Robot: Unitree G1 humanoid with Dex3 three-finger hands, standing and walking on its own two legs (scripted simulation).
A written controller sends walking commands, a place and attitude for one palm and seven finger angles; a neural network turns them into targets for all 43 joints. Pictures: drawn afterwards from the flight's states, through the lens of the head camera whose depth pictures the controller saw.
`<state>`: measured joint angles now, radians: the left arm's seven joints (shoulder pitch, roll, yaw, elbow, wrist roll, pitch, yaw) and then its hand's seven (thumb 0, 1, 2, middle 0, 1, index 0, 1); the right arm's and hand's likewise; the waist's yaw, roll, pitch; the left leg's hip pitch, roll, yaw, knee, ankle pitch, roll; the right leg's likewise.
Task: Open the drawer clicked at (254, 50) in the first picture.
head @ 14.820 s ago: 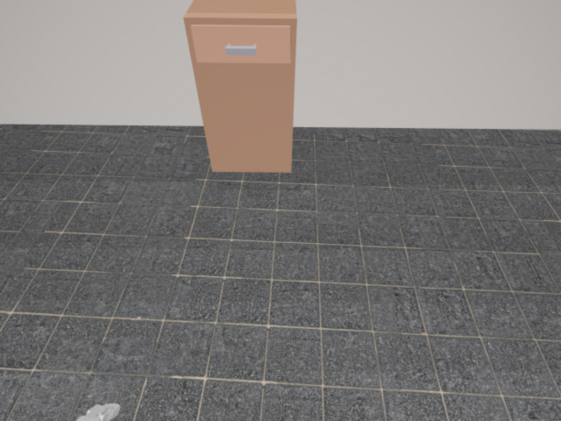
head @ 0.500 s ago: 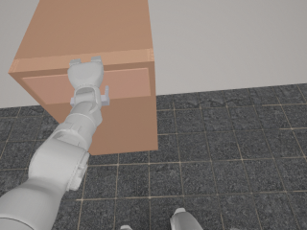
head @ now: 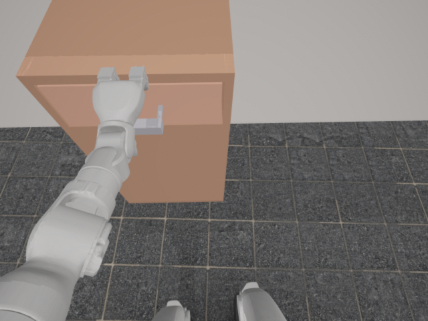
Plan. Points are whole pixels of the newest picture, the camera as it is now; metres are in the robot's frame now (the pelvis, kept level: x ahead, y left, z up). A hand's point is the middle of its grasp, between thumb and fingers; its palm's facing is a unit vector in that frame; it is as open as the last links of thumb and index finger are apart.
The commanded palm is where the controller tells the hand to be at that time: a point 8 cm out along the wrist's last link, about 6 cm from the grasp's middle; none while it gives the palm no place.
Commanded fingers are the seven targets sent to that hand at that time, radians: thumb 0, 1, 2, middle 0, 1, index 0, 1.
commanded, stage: re-aim the fingers above the handle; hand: left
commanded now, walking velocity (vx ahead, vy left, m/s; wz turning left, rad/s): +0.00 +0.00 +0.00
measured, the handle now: (136, 118) +0.55 +0.14 -0.03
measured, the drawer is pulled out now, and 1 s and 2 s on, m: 0.00 0.00 0.00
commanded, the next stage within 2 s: none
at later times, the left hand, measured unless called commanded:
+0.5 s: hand (121, 124) +0.50 +0.15 +0.02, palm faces +0.13 +0.00 -0.99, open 13.8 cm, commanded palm +0.47 +0.16 +0.08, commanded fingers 0.00 -0.50 0.30 -0.30 -1.20 -0.30 -1.20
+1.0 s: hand (123, 125) +0.50 +0.15 +0.02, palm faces +0.11 +0.07 -0.99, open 13.8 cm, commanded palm +0.46 +0.16 +0.08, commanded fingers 0.00 -0.50 0.30 -0.30 -1.20 -0.30 -1.20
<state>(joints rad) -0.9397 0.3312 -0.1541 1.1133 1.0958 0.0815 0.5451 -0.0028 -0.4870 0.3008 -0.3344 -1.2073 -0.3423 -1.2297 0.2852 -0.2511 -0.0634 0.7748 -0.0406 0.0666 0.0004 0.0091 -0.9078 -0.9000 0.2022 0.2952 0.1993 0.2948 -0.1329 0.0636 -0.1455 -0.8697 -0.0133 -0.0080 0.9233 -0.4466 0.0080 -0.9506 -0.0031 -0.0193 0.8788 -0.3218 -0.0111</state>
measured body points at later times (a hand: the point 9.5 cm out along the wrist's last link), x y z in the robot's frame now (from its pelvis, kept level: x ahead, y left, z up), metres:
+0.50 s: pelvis +0.01 +0.00 +0.00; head +0.13 -0.02 +0.43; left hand +0.49 +0.15 +0.08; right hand +0.05 -0.28 -0.14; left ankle -0.01 +0.11 -0.68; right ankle +0.04 -0.11 -0.68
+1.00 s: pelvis +0.01 +0.00 +0.01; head +0.13 -0.04 +0.44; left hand +0.49 +0.14 +0.07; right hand +0.06 -0.27 -0.14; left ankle -0.01 +0.11 -0.68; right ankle +0.04 -0.11 -0.68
